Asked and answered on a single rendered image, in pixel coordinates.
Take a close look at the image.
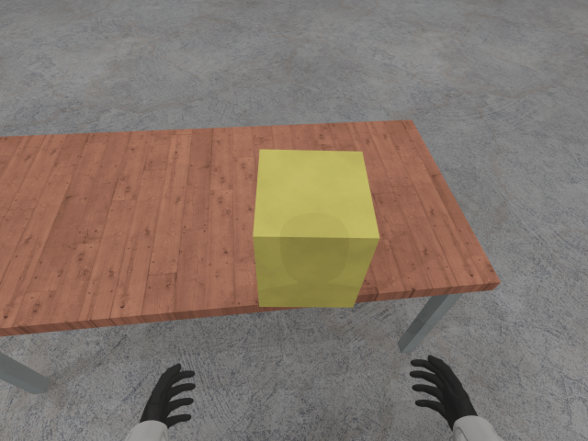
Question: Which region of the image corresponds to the robot left hand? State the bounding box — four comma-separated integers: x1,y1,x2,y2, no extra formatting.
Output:
140,364,196,429

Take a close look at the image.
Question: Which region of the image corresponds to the left robot forearm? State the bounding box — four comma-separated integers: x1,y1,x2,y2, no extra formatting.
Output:
125,420,169,441

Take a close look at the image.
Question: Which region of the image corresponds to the table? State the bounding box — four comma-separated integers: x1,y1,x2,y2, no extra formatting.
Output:
0,119,501,394

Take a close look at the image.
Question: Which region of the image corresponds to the robot right hand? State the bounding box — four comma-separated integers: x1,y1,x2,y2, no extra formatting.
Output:
410,355,478,432

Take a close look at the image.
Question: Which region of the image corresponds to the right robot forearm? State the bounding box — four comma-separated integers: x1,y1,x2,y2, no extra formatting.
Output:
453,415,504,441

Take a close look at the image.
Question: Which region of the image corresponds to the carton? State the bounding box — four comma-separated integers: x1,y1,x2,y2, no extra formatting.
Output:
253,149,379,308

